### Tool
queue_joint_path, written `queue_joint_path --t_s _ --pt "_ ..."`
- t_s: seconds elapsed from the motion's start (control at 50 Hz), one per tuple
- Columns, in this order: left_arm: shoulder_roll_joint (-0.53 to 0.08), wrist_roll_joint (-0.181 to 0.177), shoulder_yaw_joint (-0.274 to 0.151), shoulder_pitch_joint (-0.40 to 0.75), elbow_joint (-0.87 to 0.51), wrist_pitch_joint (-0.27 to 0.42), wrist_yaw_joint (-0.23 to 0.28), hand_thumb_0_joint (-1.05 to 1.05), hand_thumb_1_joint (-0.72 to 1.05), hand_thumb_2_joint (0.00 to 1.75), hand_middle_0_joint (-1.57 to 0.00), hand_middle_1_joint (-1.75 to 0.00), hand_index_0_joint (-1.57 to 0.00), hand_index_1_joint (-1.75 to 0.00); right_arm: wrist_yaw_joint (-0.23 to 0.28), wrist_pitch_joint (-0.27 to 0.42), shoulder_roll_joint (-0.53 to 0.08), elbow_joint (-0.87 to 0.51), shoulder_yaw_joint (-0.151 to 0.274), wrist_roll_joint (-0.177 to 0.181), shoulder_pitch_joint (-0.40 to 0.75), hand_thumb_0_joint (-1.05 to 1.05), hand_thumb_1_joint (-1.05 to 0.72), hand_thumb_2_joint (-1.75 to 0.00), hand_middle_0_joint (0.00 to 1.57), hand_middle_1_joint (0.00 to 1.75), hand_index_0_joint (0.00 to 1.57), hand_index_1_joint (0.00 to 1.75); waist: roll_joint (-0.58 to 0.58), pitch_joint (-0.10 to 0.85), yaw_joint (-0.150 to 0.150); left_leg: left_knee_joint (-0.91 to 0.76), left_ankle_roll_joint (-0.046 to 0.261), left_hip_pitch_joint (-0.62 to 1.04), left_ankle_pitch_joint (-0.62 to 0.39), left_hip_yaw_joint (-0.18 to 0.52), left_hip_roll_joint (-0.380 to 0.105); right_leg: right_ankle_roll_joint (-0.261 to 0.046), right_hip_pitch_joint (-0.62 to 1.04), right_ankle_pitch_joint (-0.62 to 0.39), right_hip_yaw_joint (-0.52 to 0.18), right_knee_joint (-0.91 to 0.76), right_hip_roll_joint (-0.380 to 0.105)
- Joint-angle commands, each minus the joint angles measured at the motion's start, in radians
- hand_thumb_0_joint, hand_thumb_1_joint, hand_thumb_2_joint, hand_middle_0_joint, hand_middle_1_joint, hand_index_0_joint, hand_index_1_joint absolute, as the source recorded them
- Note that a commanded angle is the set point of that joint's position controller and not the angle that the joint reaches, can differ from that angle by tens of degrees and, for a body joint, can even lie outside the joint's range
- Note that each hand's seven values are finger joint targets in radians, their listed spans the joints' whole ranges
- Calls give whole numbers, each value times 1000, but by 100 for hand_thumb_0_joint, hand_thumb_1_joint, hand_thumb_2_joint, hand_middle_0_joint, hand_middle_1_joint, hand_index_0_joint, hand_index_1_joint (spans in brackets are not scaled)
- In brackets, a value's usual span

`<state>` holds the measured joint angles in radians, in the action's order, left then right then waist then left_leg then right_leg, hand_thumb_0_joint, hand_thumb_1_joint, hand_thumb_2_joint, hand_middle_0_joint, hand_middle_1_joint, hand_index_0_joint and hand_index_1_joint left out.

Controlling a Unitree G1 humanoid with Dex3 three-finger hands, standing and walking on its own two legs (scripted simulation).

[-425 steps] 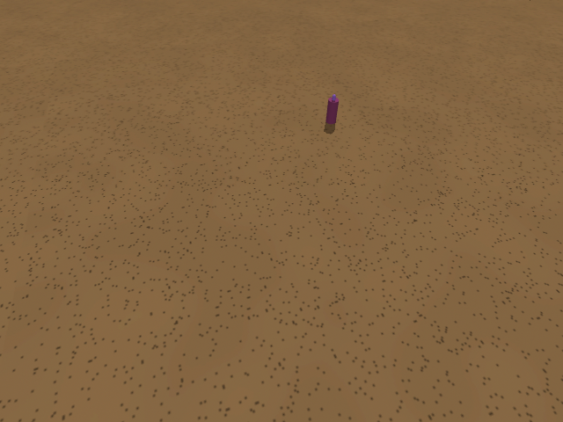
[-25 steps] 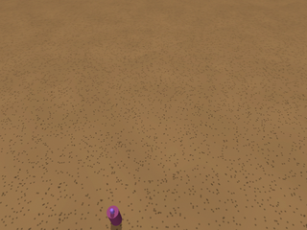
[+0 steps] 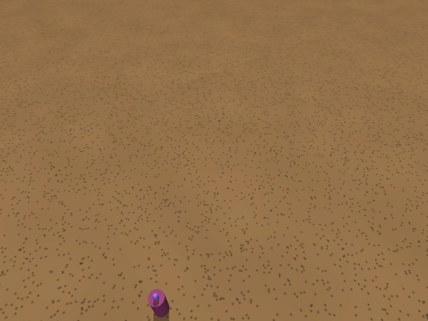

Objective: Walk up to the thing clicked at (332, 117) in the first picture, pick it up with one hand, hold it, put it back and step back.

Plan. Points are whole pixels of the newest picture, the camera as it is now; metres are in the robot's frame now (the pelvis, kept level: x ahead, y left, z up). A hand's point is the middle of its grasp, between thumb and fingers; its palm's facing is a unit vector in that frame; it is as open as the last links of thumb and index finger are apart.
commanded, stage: go down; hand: left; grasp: from the side
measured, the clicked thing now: (158, 302) +0.38 +0.23 -0.69
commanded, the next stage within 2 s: none
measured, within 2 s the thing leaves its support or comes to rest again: neither
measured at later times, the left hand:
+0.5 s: hand out of the picture +0.14 +0.28 -0.17, palm faces +0.03 -0.94 -0.35, open 14.9 cm
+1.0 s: hand out of the picture +0.13 +0.29 -0.20, palm faces +0.07 -0.94 -0.33, open 17.3 cm
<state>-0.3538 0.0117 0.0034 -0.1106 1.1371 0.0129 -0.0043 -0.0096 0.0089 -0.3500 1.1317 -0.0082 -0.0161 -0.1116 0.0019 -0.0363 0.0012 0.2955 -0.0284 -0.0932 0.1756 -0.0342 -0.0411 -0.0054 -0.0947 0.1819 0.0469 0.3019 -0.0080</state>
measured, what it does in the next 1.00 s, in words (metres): lowers itself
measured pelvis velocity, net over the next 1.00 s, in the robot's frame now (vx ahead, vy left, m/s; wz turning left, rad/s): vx -0.01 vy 0.02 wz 0.02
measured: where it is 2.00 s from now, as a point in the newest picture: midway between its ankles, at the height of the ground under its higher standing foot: outside the picture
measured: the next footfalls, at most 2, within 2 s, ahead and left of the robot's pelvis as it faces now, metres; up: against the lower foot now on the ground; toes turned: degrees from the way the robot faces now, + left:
none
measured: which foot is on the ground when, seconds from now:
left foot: down 0.00-1.00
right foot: down 0.00-1.00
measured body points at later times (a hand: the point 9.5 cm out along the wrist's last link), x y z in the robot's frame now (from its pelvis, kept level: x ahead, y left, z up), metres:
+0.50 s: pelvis -0.01 +0.01 -0.03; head +0.05 +0.02 +0.41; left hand +0.14 +0.33 -0.15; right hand +0.09 -0.25 -0.14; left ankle -0.01 +0.14 -0.75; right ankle -0.01 -0.11 -0.75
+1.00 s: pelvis -0.01 +0.02 -0.08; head +0.07 +0.05 +0.36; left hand +0.13 +0.34 -0.18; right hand +0.17 -0.22 -0.16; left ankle -0.01 +0.14 -0.75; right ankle -0.01 -0.11 -0.75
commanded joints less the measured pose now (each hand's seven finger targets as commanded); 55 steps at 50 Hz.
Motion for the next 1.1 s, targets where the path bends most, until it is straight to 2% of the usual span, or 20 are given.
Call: queue_joint_path --t_s 0.0,0.04,0.06,0.08,0.1,0.12,0.14,0.16,0.2,0.24,0.28,0.36,0.48,0.6,0.66,0.68,0.74,0.82,0.96,1.08 --pt "-215 -3 -43 40 -58 19 14 0 90 90 -20 -30 -20 -30 18 20 -208 -53 40 4 33 0 -90 -90 20 30 20 30 6 70 0 -32 36 22 -160 84 -112 -17 10 -179 -106 -35 -136" --pt "-213 -5 -43 36 -60 19 14 0 82 82 -28 -22 -28 -22 19 21 -211 -54 41 4 35 0 -98 -92 21 30 21 30 9 77 -1 -33 35 26 -171 83 -112 -17 9 -183 -107 -35 -137" --pt "-31 -50 -44 387 -411 107 26 0 74 74 -20 -14 -20 -14 40 68 -40 -330 6 71 3 0 -98 -92 20 30 20 30 39 -28 123 49 41 -125 -22 -30 45 -1 -215 -96 -35 25 -5" --pt "-96 -46 -68 461 -323 92 31 0 66 66 -12 -6 -12 -6 49 66 -68 -276 10 75 -43 0 -99 -92 20 30 20 30 -7 17 85 64 48 -123 -3 -22 46 3 -157 -55 -21 29 -8" --pt "-188 -28 -133 277 -142 48 38 0 58 58 -4 -4 -4 -3 54 55 -101 -264 22 73 -72 0 -98 -92 20 30 20 30 -47 -4 63 80 50 -159 22 -21 52 -4 -164 -5 -9 34 -1" --pt "-196 -16 -151 209 -110 36 26 0 50 50 -2 -7 -2 -6 52 46 -100 -288 38 71 -81 0 -96 -92 20 30 20 30 -30 7 28 108 46 -185 1 -25 49 -6 -187 -8 -8 61 -1" --pt "-237 7 -168 280 -160 42 17 0 42 42 -1 -6 -1 -5 55 50 -101 -313 55 61 -90 0 -97 -92 20 30 20 30 -34 85 25 136 48 -188 -16 -23 50 -5 -177 -22 -12 86 -7" --pt "-252 17 -189 297 -177 47 10 0 34 34 -2 -8 -2 -7 61 57 -95 -328 66 59 -111 0 -96 -92 20 30 20 30 -35 166 25 158 49 -178 -47 -18 49 -1 -158 -71 -17 118 -9" --pt "-232 60 -211 150 -88 24 -13 0 23 21 -3 -8 -3 -7 55 62 -90 -353 84 42 -149 0 -96 -91 20 30 20 30 -33 229 13 227 46 -238 -105 -8 55 -3 -166 -144 -16 196 -13" --pt "-250 76 -263 68 -155 9 -18 0 12 18 -4 -8 -5 -7 49 64 -84 -404 98 40 -153 0 -93 -91 20 30 20 30 17 324 -38 255 39 -237 -149 -11 66 -8 -121 -172 -19 232 -12" --pt "-203 73 -238 66 -217 -26 -14 0 0 13 -6 -8 -7 -6 50 64 -71 -444 94 42 -142 0 -93 -90 20 30 20 30 52 298 -28 249 32 -245 -140 -9 66 -12 -159 -148 -19 229 -6" --pt "-193 69 -232 107 -307 -91 -11 0 -21 12 -7 -10 -7 -9 48 75 -70 -524 90 48 -91 0 -91 -90 20 30 20 30 50 203 -2 283 26 -315 -32 6 48 -19 -286 -11 -1 253 7" --pt "-142 40 -224 96 -477 -112 -26 0 -49 6 -8 -10 -8 -10 51 116 -60 -567 94 41 -129 0 -87 -89 20 30 20 30 31 256 29 399 27 -386 1 26 27 -15 -408 25 7 387 16" --pt "-172 40 -262 -14 -663 -122 -23 0 -59 10 -9 -17 -9 -17 61 148 -54 -624 98 38 -129 0 -86 -89 20 30 20 30 71 340 21 496 20 -437 -18 45 18 -15 -488 22 9 501 14" --pt "-183 39 -277 -88 -752 -155 -24 0 -58 6 -9 -12 -9 -12 70 155 -55 -640 94 38 -122 0 -85 -89 20 30 20 30 102 356 10 512 17 -446 -21 56 14 -15 -498 29 8 524 12" --pt "-182 38 -283 -105 -760 -169 -20 0 -59 3 -9 -9 -8 -9 73 155 -56 -644 94 38 -119 0 -85 -88 20 30 20 30 93 356 20 520 18 -453 -35 59 13 -15 -509 20 9 531 13" --pt "-164 33 -262 -135 -808 -210 -24 0 -59 4 -9 -9 -8 -9 84 162 -49 -663 86 37 -113 0 -85 -89 20 30 20 30 80 330 32 550 21 -489 -24 56 15 -10 -532 25 13 547 12" --pt "-149 22 -269 -172 -864 -240 -28 0 -56 5 -8 -9 -8 -9 94 179 -39 -686 80 32 -112 0 -86 -89 20 30 20 30 85 331 34 588 24 -532 -4 64 13 -12 -571 46 16 578 11" --pt "-156 5 -295 -210 -935 -238 -41 0 -56 7 -8 -10 -7 -10 103 203 -32 -714 79 25 -115 0 -87 -89 20 30 20 30 83 372 43 665 30 -590 -18 67 15 -10 -621 29 14 641 11" --pt "-179 -7 -333 -270 -967 -216 -54 0 -53 8 -8 -9 -7 -10 102 212 -32 -722 81 23 -114 0 -90 -90 20 30 20 30 96 407 26 708 30 -629 -50 76 16 -13 -648 18 17 696 12"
